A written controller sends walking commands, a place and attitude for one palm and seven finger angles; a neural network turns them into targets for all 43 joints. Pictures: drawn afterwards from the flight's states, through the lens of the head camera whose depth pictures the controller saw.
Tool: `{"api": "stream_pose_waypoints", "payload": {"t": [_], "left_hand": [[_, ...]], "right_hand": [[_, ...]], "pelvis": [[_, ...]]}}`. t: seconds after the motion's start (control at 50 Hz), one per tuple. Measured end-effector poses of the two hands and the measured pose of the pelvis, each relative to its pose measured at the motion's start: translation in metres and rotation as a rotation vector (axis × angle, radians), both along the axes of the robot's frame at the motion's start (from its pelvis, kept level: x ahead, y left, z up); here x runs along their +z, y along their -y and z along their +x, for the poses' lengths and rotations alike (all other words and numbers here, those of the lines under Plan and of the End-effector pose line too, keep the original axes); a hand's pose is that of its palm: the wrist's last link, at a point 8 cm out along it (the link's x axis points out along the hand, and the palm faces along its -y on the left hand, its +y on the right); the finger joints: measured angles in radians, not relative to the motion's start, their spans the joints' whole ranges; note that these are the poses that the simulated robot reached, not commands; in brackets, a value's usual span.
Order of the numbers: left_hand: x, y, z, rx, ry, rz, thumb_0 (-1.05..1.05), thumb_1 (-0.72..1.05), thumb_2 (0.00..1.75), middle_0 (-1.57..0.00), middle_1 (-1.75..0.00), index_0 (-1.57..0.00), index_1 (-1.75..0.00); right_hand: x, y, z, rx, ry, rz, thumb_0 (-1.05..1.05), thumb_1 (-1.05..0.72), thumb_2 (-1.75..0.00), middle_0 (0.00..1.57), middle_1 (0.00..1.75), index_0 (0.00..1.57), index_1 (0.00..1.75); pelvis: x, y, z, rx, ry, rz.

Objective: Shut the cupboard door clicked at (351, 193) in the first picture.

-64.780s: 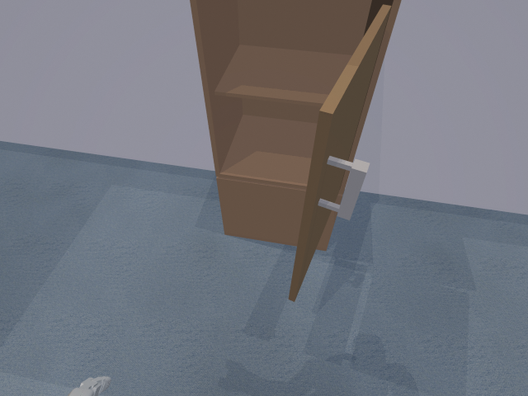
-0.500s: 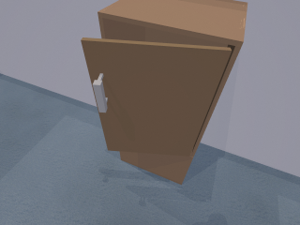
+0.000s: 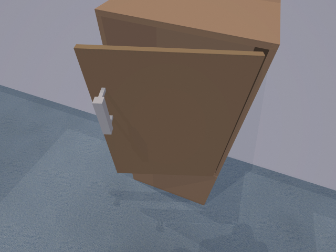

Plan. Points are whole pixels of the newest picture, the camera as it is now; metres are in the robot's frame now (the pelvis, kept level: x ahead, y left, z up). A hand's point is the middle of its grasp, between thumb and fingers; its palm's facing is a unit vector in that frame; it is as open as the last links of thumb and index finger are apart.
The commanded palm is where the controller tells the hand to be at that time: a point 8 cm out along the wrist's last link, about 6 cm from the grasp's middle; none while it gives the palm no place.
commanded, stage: come to a stop and stand still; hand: left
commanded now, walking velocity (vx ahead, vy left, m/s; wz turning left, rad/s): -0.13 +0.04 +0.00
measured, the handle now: (105, 111) +0.45 +0.21 +0.07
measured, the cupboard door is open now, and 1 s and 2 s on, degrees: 19 19 19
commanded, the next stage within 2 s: look again from close up in 0.72 s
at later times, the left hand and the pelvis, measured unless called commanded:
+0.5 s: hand out of the picture -0.01 +0.18 -0.18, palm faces +0.03 -0.97 -0.22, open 7.4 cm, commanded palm none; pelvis -0.03 +0.01 -0.01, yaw +2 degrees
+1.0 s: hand out of the picture -0.03 +0.17 -0.18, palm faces +0.02 -0.98 -0.18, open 7.4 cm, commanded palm none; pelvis -0.02 +0.00 +0.00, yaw +2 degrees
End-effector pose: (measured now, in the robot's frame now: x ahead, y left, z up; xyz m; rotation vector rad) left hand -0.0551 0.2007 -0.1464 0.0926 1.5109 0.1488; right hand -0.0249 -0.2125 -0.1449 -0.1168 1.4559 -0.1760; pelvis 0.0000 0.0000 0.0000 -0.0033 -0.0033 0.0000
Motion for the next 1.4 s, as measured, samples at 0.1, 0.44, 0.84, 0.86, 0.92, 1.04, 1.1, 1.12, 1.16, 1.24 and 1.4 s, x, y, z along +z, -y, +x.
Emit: {"api": "stream_pose_waypoints", "payload": {"t": [0.1, 0.44, 0.84, 0.86, 0.92, 1.04, 1.1, 1.12, 1.16, 1.24, 1.4], "left_hand": [[-0.002, 0.010, 0.028, -0.015, 0.059, -0.009, 0.01, 0.91, 0.90, -0.20, -0.30, -0.19, -0.29], [-0.002, -0.022, 0.035, -0.047, 0.179, 0.060, 0.01, 0.91, 0.90, -0.20, -0.30, -0.20, -0.30], [0.006, -0.035, 0.007, -0.034, 0.106, 0.064, 0.01, 0.91, 0.90, -0.20, -0.30, -0.19, -0.29], [0.005, -0.034, 0.007, -0.033, 0.102, 0.058, 0.01, 0.91, 0.90, -0.20, -0.30, -0.19, -0.29], [0.003, -0.028, 0.011, -0.031, 0.093, 0.043, 0.01, 0.91, 0.90, -0.20, -0.30, -0.19, -0.29], [0.000, -0.020, 0.026, -0.035, 0.093, 0.021, 0.01, 0.91, 0.90, -0.20, -0.30, -0.20, -0.30], [-0.001, -0.019, 0.036, -0.038, 0.102, 0.017, 0.01, 0.91, 0.90, -0.20, -0.30, -0.20, -0.30], [-0.001, -0.018, 0.040, -0.039, 0.106, 0.017, 0.01, 0.91, 0.90, -0.20, -0.30, -0.20, -0.30], [-0.002, -0.019, 0.048, -0.042, 0.117, 0.019, 0.01, 0.91, 0.90, -0.20, -0.30, -0.20, -0.30], [-0.001, -0.021, 0.063, -0.044, 0.139, 0.029, 0.01, 0.91, 0.90, -0.20, -0.30, -0.20, -0.30], [0.001, -0.027, 0.081, -0.045, 0.154, 0.050, 0.01, 0.91, 0.90, -0.20, -0.30, -0.19, -0.29]], "right_hand": [[0.002, 0.003, 0.013, 0.000, 0.014, -0.010, 0.02, -0.92, -0.89, 0.20, 0.30, 0.20, 0.30], [0.002, 0.018, 0.030, 0.060, 0.163, -0.032, 0.01, -0.92, -0.90, 0.20, 0.30, 0.20, 0.30], [0.004, 0.010, 0.025, 0.108, 0.134, -0.012, 0.01, -0.91, -0.89, 0.20, 0.30, 0.20, 0.30], [0.005, 0.011, 0.026, 0.108, 0.128, -0.014, 0.01, -0.91, -0.89, 0.20, 0.30, 0.20, 0.30], [0.007, 0.013, 0.028, 0.108, 0.114, -0.022, 0.01, -0.91, -0.89, 0.20, 0.30, 0.20, 0.30], [0.010, 0.016, 0.037, 0.105, 0.103, -0.033, 0.01, -0.91, -0.89, 0.20, 0.30, 0.20, 0.30], [0.010, 0.016, 0.044, 0.104, 0.106, -0.036, 0.01, -0.91, -0.89, 0.20, 0.30, 0.20, 0.30], [0.010, 0.016, 0.046, 0.103, 0.108, -0.036, 0.01, -0.91, -0.89, 0.20, 0.30, 0.20, 0.30], [0.010, 0.016, 0.051, 0.102, 0.113, -0.037, 0.01, -0.91, -0.89, 0.20, 0.30, 0.20, 0.30], [0.010, 0.015, 0.060, 0.102, 0.121, -0.038, 0.01, -0.91, -0.89, 0.20, 0.30, 0.20, 0.30], [0.008, 0.016, 0.071, 0.107, 0.116, -0.035, 0.01, -0.91, -0.89, 0.20, 0.30, 0.20, 0.30]], "pelvis": [[0.002, 0.004, 0.003, 0.002, 0.003, 0.001], [-0.005, -0.001, -0.030, 0.021, 0.023, -0.019], [0.000, -0.008, -0.029, 0.026, -0.013, 0.000], [0.000, -0.007, -0.028, 0.026, -0.014, 0.000], [0.001, -0.006, -0.023, 0.028, -0.017, 0.000], [0.002, -0.003, -0.012, 0.028, -0.019, 0.000], [0.003, -0.002, -0.007, 0.027, -0.018, 0.000], [0.003, -0.002, -0.005, 0.026, -0.017, 0.000], [0.003, -0.001, -0.002, 0.026, -0.015, 0.001], [0.002, -0.001, 0.004, 0.026, -0.011, 0.002], [0.003, 0.001, 0.014, 0.028, -0.013, 0.006]]}}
